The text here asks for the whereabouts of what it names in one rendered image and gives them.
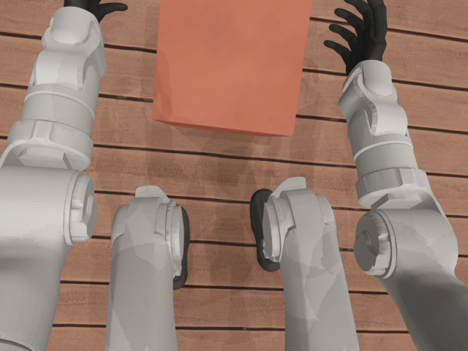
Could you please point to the robot right foot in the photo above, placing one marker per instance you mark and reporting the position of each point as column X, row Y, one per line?
column 256, row 217

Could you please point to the robot left shin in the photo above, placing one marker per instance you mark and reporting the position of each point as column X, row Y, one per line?
column 121, row 214

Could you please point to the carton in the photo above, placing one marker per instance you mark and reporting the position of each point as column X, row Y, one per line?
column 230, row 65

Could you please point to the robot left forearm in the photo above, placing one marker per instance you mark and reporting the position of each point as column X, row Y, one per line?
column 54, row 129

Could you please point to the robot right forearm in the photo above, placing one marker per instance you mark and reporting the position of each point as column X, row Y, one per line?
column 388, row 174

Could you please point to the robot right hand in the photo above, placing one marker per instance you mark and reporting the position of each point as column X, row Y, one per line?
column 369, row 44

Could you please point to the robot left hand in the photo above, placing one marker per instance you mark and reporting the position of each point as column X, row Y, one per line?
column 93, row 6

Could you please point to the left robot upper arm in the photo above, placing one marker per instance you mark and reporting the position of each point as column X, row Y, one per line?
column 43, row 212

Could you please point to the right robot upper arm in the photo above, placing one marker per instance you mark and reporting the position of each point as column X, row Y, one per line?
column 413, row 253

